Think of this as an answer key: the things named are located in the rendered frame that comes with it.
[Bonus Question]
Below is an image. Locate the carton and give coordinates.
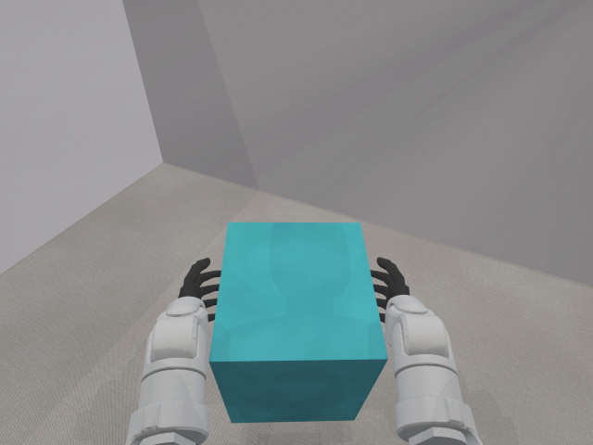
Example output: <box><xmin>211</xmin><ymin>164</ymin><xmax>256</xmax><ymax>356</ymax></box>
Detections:
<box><xmin>209</xmin><ymin>222</ymin><xmax>388</xmax><ymax>423</ymax></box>

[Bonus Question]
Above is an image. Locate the right robot forearm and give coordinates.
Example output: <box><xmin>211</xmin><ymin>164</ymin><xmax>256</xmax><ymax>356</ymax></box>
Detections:
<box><xmin>385</xmin><ymin>295</ymin><xmax>483</xmax><ymax>445</ymax></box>

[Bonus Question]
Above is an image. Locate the left robot forearm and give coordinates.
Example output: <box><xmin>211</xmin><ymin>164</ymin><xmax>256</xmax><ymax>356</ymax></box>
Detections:
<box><xmin>125</xmin><ymin>297</ymin><xmax>209</xmax><ymax>445</ymax></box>

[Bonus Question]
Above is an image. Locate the right robot hand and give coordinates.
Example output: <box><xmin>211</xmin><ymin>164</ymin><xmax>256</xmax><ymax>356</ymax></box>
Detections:
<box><xmin>370</xmin><ymin>257</ymin><xmax>410</xmax><ymax>323</ymax></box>

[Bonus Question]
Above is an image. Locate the left robot hand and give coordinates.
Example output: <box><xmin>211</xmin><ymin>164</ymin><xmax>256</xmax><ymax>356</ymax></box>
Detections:
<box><xmin>178</xmin><ymin>258</ymin><xmax>221</xmax><ymax>322</ymax></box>

